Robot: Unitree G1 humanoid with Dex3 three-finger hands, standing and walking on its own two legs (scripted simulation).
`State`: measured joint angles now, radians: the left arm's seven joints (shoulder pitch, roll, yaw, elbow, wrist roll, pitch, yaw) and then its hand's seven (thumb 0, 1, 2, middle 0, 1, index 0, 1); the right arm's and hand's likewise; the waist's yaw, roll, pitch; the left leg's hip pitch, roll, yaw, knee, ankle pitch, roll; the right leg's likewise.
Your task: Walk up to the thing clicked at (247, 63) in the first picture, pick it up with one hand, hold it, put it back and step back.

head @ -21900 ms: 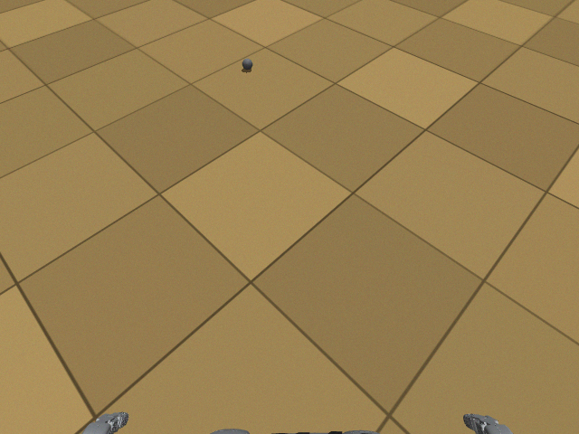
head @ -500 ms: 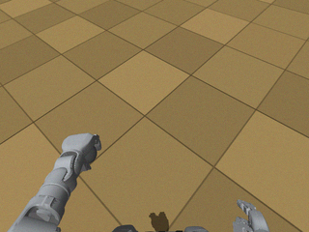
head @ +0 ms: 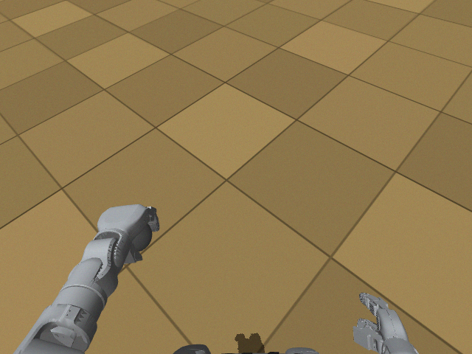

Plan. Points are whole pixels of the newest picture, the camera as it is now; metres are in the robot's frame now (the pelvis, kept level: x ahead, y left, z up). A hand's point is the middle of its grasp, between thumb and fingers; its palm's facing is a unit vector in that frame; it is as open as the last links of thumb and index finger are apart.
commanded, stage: hold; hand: left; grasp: from above
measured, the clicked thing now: (134, 235) +0.32 +0.23 -0.05
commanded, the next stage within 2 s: crouch in 0.86 s
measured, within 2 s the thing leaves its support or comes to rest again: neither
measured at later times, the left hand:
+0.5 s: hand (130, 245) +0.28 +0.22 -0.03, palm faces -0.45 -0.06 -0.89, open 8.5 cm
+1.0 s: hand (130, 241) +0.29 +0.22 -0.03, palm faces -0.44 -0.07 -0.89, open 8.5 cm
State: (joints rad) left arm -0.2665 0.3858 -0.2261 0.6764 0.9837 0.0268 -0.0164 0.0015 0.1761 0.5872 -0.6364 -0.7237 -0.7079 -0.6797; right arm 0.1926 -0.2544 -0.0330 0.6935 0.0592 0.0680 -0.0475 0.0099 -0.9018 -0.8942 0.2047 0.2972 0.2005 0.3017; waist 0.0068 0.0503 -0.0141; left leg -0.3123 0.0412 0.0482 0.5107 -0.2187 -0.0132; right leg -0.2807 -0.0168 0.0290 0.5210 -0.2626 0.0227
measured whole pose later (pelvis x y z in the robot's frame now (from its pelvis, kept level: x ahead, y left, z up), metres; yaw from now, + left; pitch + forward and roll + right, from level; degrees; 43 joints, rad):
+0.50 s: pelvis -0.01 +0.00 +0.00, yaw +0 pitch +0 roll +0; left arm -0.25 0.39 -0.23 0.62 0.98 0.02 -0.05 0.00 0.18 0.59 -0.63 -0.74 -0.70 -0.69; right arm 0.17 -0.25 -0.02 0.69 0.07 0.06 -0.06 0.01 -0.91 -0.90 0.20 0.30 0.20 0.30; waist 0.02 0.05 0.00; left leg -0.28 0.04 0.05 0.47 -0.19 -0.01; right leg -0.25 -0.02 0.03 0.49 -0.24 0.02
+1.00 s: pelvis +0.00 +0.00 +0.00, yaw +0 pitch +0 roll +0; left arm -0.26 0.39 -0.23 0.63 0.98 0.02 -0.05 0.00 0.18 0.59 -0.62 -0.75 -0.70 -0.70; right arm 0.17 -0.25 -0.02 0.69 0.07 0.07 -0.06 0.01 -0.91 -0.90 0.20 0.30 0.20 0.30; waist 0.02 0.05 0.00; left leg -0.26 0.04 0.05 0.46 -0.19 -0.01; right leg -0.24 -0.02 0.03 0.47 -0.24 0.02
